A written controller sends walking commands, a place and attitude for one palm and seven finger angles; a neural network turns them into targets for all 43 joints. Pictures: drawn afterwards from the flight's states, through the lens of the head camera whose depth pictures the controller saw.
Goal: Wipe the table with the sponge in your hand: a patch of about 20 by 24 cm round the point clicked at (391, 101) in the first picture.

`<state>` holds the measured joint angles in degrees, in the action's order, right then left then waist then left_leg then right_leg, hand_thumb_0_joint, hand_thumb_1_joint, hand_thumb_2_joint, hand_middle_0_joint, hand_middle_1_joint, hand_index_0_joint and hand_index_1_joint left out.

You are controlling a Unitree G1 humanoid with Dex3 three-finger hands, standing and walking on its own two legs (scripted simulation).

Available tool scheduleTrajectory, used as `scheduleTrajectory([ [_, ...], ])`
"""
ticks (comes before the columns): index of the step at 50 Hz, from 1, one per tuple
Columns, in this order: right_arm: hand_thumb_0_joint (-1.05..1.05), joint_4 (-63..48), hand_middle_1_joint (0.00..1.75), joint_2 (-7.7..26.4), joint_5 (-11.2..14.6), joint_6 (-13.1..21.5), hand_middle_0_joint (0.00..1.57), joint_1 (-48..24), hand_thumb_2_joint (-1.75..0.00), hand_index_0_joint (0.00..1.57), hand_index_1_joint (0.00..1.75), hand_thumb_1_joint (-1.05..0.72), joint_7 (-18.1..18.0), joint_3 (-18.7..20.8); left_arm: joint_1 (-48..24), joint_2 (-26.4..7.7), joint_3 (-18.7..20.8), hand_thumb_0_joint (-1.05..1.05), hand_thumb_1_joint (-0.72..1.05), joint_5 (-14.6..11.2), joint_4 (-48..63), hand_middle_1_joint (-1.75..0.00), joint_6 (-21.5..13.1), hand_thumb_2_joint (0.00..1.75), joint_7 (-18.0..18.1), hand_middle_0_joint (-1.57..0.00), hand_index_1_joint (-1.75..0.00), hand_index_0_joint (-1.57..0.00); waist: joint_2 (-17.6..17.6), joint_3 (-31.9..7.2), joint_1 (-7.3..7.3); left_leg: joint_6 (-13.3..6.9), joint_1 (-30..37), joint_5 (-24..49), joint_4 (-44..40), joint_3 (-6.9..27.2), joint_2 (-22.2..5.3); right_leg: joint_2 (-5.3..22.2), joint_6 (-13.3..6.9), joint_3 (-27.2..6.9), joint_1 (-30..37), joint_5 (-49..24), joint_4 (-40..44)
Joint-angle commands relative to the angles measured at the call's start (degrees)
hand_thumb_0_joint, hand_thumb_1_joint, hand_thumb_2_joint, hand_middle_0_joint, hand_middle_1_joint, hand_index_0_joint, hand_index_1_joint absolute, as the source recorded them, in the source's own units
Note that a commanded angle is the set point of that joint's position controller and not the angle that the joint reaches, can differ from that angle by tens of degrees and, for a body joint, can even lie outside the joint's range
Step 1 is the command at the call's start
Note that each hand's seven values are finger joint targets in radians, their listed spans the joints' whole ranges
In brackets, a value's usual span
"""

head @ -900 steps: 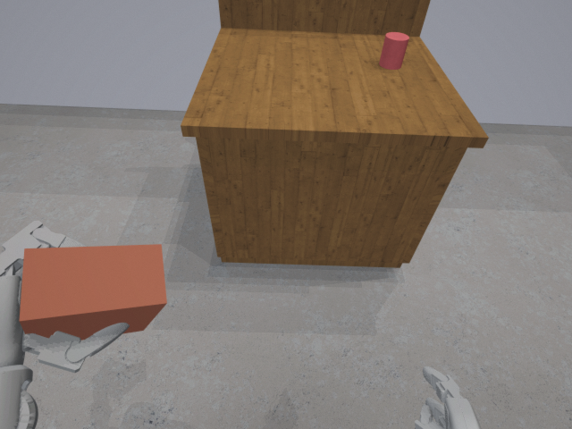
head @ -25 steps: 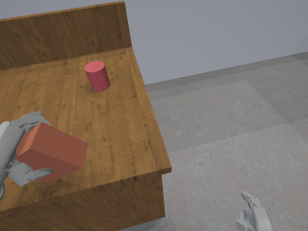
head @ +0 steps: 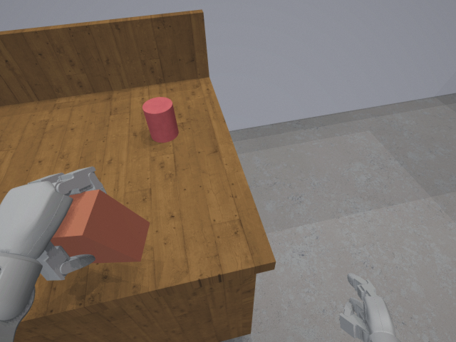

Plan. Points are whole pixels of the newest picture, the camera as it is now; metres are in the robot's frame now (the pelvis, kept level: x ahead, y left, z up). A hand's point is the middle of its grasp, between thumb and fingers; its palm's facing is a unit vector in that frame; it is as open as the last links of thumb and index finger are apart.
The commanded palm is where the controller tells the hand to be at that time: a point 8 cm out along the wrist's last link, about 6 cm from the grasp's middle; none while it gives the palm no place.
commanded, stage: turn the palm down, sponge in hand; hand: left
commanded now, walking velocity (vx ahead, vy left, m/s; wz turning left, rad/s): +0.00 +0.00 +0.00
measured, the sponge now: (94, 235) +0.23 +0.24 +0.12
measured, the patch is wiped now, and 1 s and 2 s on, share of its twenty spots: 0.00 0.00 0.00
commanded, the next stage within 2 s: move the sponge above the wiping area in 1.00 s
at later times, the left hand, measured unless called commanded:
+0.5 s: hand (21, 209) +0.21 +0.31 +0.19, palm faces +0.26 -0.04 -0.96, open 10.1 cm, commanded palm +0.17 +0.29 +0.22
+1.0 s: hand (35, 211) +0.22 +0.30 +0.18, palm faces +0.19 -0.07 -0.98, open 10.1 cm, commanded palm +0.18 +0.26 +0.22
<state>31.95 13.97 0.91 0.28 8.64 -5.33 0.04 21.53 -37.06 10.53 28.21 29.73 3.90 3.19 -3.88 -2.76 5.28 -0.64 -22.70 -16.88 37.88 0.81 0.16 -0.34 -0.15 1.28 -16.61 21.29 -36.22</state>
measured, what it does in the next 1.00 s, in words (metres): stands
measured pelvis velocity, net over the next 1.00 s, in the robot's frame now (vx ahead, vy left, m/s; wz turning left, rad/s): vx -0.01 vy -0.02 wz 0.00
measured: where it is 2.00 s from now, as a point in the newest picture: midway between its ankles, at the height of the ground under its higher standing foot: outside the picture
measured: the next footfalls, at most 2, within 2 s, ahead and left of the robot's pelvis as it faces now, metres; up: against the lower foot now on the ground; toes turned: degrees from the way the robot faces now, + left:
none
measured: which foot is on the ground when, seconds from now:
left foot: down 0.00-1.00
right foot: down 0.00-1.00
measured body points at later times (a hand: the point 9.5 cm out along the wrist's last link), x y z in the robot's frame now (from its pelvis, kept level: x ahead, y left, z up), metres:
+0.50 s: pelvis -0.02 +0.01 +0.01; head -0.02 -0.03 +0.46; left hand +0.19 +0.30 +0.24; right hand +0.23 -0.17 -0.07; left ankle +0.03 +0.11 -0.72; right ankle -0.03 -0.12 -0.72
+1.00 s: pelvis -0.01 -0.02 +0.02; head -0.03 -0.08 +0.46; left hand +0.21 +0.29 +0.23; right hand +0.24 -0.23 -0.07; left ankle +0.03 +0.11 -0.72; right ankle -0.02 -0.12 -0.72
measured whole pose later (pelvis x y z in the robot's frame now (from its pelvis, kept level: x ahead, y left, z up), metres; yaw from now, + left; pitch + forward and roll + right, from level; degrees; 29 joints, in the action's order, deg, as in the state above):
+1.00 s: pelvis -0.01 -0.02 +0.02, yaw +0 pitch -3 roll +0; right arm 37.3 16.3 3.6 -4.0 0.6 -3.1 -2.3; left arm 6.3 -34.1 6.4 43.3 13.3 24.1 -1.8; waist -7.9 -0.6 6.5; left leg 0.8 -12.3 -10.4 25.7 1.2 -0.8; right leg -1.3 -1.8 1.5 -7.5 15.9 -26.4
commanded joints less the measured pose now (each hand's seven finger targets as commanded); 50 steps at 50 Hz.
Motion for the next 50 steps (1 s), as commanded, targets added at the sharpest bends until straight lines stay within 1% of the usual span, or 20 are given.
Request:
scheduleTrajectory([
  [1,0.00,-7.48,0.30,6.52,1.17,-0.10,0.20,-8.93,-0.90,0.20,0.30,-0.90,0.76,1.50,-13.72,-11.59,13.68,0.00,0.10,1.76,1.00,-1.60,8.59,1.30,6.49,-1.20,-1.60,-1.20,-5.24,-6.54,0.70,0.90,7.90,12.64,-8.69,1.24,-1.77,-0.41,-1.74,1.57,0.00,-11.48,6.94],
  [4,0.00,-8.05,0.30,7.67,1.90,-1.80,0.20,-11.92,-0.90,0.20,0.30,-0.90,0.61,0.42,-14.47,-13.57,11.40,0.00,0.10,2.38,-2.38,-1.60,15.69,1.30,3.16,-1.20,-1.60,-1.20,-1.65,-4.90,1.03,0.74,7.95,10.86,-11.18,1.58,-1.73,-0.12,-1.46,1.24,1.91,-10.50,8.55],
  [6,0.00,-9.57,0.30,7.35,2.60,-2.06,0.20,-15.07,-0.90,0.20,0.30,-0.90,0.48,-0.89,-15.74,-9.72,4.64,0.00,0.10,3.90,-1.99,-1.60,18.80,1.30,-1.10,-1.20,-1.60,-1.20,-1.24,-3.34,0.24,0.23,8.36,8.13,-12.84,1.87,-1.45,-0.14,-1.54,1.42,1.96,-9.51,9.63],
  [11,0.00,-10.82,0.30,6.17,2.44,-0.62,0.20,-17.13,-0.90,0.20,0.30,-0.90,-0.09,-1.55,-20.49,-7.07,-4.06,0.00,0.10,9.76,8.02,-1.60,16.78,1.30,-8.15,-1.20,-1.60,-1.20,-1.54,-6.61,-1.09,-1.43,13.07,6.21,-14.37,3.84,-1.35,-0.67,-1.58,0.70,2.07,-9.31,10.36],
  [15,0.00,-9.06,0.30,6.30,0.45,0.04,0.20,-17.44,-0.90,0.20,0.30,-0.90,-0.22,-1.57,-23.17,-20.30,8.36,0.00,0.10,16.63,14.34,-1.60,10.36,1.30,-5.28,-1.20,-1.60,-1.20,-5.39,-12.55,1.98,-1.78,15.01,7.22,-15.58,6.21,-1.78,-2.10,-2.53,-1.17,7.31,-10.81,9.31],
  [17,0.00,-7.26,0.30,5.21,-0.33,-0.17,0.20,-14.91,-0.90,0.20,0.30,-0.90,0.19,-1.54,-21.89,-20.25,10.92,0.00,0.10,18.45,9.97,-1.60,8.52,1.30,-1.89,-1.20,-1.60,-1.20,-5.35,-13.04,2.55,-1.06,15.74,11.13,-14.96,6.30,-1.91,-1.50,-2.96,-0.62,7.11,-11.07,9.78],
  [20,0.00,-4.61,0.30,5.87,0.62,-1.54,0.20,-17.19,-0.90,0.20,0.30,-0.90,1.20,-0.84,-22.55,-18.94,13.37,0.00,0.10,17.10,1.65,-1.60,11.25,1.30,1.94,-1.20,-1.60,-1.20,-7.10,-8.39,3.45,0.26,14.56,11.31,-14.72,5.39,-1.34,-2.00,-4.20,-3.07,5.93,-10.05,12.29],
  [21,0.00,-4.93,0.30,5.32,1.02,-1.88,0.20,-16.89,-0.90,0.20,0.30,-0.90,1.58,-0.83,-23.50,-12.97,8.55,0.00,0.10,15.57,-0.34,-1.60,12.61,1.30,2.35,-1.20,-1.60,-1.20,-5.28,-7.87,2.46,0.46,14.44,11.50,-14.80,3.90,-1.67,-1.07,-3.51,-0.49,5.61,-10.29,12.62],
  [22,0.00,-4.07,0.30,6.06,1.35,-2.29,0.20,-16.82,-0.90,0.20,0.30,-0.90,1.75,-0.69,-22.98,-13.82,9.04,0.00,0.10,15.12,-3.84,-1.60,14.39,1.30,2.61,-1.20,-1.60,-1.20,-4.31,-7.09,2.64,0.86,13.99,11.13,-15.36,3.87,-1.61,-0.89,-3.19,-0.86,5.10,-9.80,12.99],
  [25,0.00,-4.73,0.30,6.77,2.51,-2.59,0.20,-22.35,-0.90,0.20,0.30,-0.90,1.74,-1.57,-21.32,-9.03,3.34,0.00,0.10,14.04,-8.56,-1.60,19.30,1.30,-0.95,-1.20,-1.60,-1.20,-2.07,-1.65,2.02,0.42,11.85,7.46,-16.21,2.45,-0.05,-0.89,-2.87,-1.58,4.17,-8.29,14.75],
  [30,0.00,-7.73,0.30,5.59,3.21,-0.30,0.20,-24.04,-0.90,0.20,0.30,-0.90,1.20,-2.26,-21.88,-1.60,-8.77,0.00,0.10,16.16,-1.57,-1.60,19.08,1.30,-7.11,-1.20,-1.60,-1.20,1.54,-3.47,0.01,-1.55,13.83,5.22,-15.64,1.72,0.85,-0.63,-2.15,-2.09,3.83,-7.37,15.32],
  [31,0.00,-7.90,0.30,6.03,2.80,0.41,0.20,-22.20,-0.90,0.20,0.30,-0.90,1.13,-1.80,-22.01,-2.26,-8.84,0.00,0.10,16.56,0.35,-1.60,17.81,1.30,-7.38,-1.20,-1.60,-1.20,2.03,-5.77,-0.44,-1.91,14.10,6.03,-15.26,1.65,0.69,-0.22,-1.94,-1.18,5.26,-7.74,14.86],
  [35,0.00,-6.42,0.30,6.56,0.36,0.97,0.20,-22.41,-0.90,0.20,0.30,-0.90,0.54,-1.56,-29.09,-21.91,6.46,0.00,0.10,23.85,9.13,-1.60,12.81,1.30,-5.48,-1.20,-1.60,-1.20,-1.69,-12.53,2.69,-2.43,17.20,11.36,-13.94,3.17,1.48,-1.24,-3.32,-5.12,9.54,-9.92,13.95],
  [37,0.00,-5.20,0.30,5.57,-0.58,0.79,0.20,-19.16,-0.90,0.20,0.30,-0.90,0.71,-1.45,-29.13,-22.73,8.94,0.00,0.10,26.82,5.83,-1.60,10.56,1.30,-2.70,-1.20,-1.60,-1.20,-3.74,-13.50,3.28,-2.01,18.47,16.59,-12.37,2.73,1.66,-0.74,-4.14,-4.55,9.24,-11.81,14.03],
  [40,0.00,-3.81,0.30,5.73,0.49,-0.58,0.20,-19.35,-0.90,0.20,0.30,-0.90,1.73,-0.38,-25.45,-20.37,11.88,0.00,0.10,22.72,-0.26,-1.60,11.26,1.30,0.62,-1.20,-1.60,-1.20,-5.26,-8.44,3.91,-1.04,18.28,17.97,-12.47,3.20,1.63,-1.47,-5.54,-8.44,8.66,-14.85,16.23],
  [41,0.00,-4.23,0.30,5.02,1.11,-0.89,0.20,-19.13,-0.90,0.20,0.30,-0.90,2.05,-0.27,-26.17,-13.15,6.64,0.00,0.10,20.10,-2.51,-1.60,12.13,1.30,0.89,-1.20,-1.60,-1.20,-2.22,-7.31,2.72,-1.00,17.90,17.52,-12.46,1.89,0.86,-0.39,-4.29,-5.56,8.26,-15.52,16.24],
  [43,0.00,-3.83,0.30,5.98,2.04,-1.45,0.20,-19.68,-0.90,0.20,0.30,-0.90,2.31,0.00,-24.00,-10.38,5.04,0.00,0.10,16.50,-8.40,-1.60,14.81,1.30,0.60,-1.20,-1.60,-1.20,0.11,-3.57,2.12,-0.51,15.56,14.45,-13.51,1.43,0.45,0.08,-2.94,-4.68,6.73,-13.75,16.74],
  [45,0.00,-3.32,0.30,6.91,2.68,-1.46,0.20,-22.92,-0.90,0.20,0.30,-0.90,2.37,-0.54,-20.98,-7.74,2.36,0.00,0.10,15.31,-13.39,-1.60,18.43,1.30,-1.97,-1.20,-1.60,-1.20,1.02,1.05,2.04,-0.38,13.23,11.98,-14.41,0.98,0.96,-0.14,-2.72,-5.58,4.63,-12.23,17.41],
  [46,0.00,-4.83,0.30,7.25,2.93,-1.45,0.20,-21.68,-0.90,0.20,0.30,-0.90,2.23,-0.51,-19.85,-3.64,-3.03,0.00,0.10,14.36,-11.20,-1.60,18.89,1.30,-3.89,-1.20,-1.60,-1.20,2.55,0.30,0.84,-0.83,12.90,11.38,-14.41,0.22,0.61,0.44,-1.89,-3.54,5.23,-12.84,17.09],
  [50,0.00,-6.88,0.30,6.43,3.33,0.13,0.20,-23.52,-0.90,0.20,0.30,-0.90,1.75,-1.32,-19.61,-1.96,-8.43,0.00,0.10,15.94,-5.64,-1.60,19.17,1.30,-8.38,-1.20,-1.60,-1.20,3.76,-1.54,0.08,-1.90,14.32,10.96,-13.40,-0.13,1.51,0.29,-1.70,-5.07,4.56,-13.13,16.42],
])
